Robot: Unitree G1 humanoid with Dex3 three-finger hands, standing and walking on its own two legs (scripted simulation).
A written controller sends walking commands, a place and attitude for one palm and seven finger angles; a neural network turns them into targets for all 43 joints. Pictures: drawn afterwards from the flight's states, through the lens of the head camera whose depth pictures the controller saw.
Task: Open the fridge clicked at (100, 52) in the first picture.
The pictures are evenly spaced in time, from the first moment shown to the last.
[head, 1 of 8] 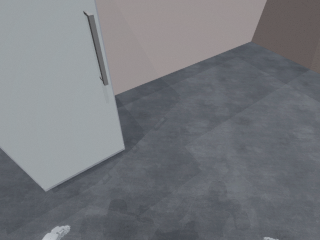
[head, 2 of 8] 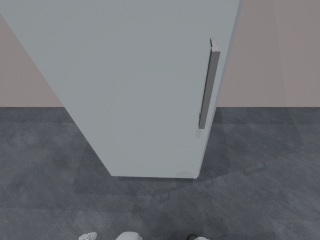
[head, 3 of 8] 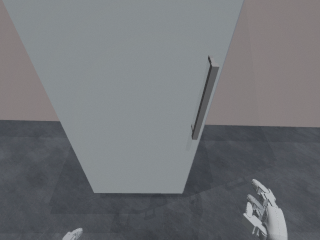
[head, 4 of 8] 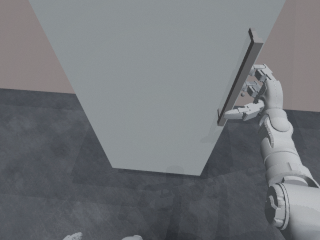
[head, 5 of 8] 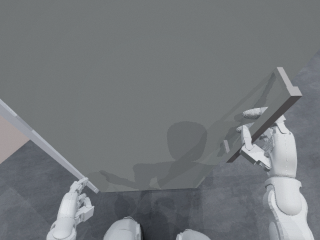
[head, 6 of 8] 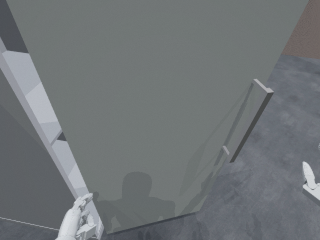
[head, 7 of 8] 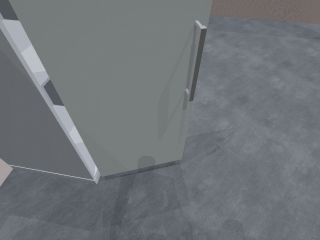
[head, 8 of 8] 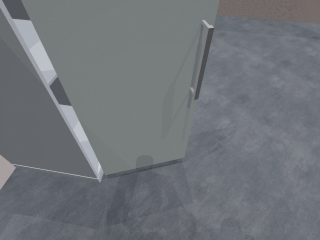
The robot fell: no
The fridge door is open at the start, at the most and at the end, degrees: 0 70 66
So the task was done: yes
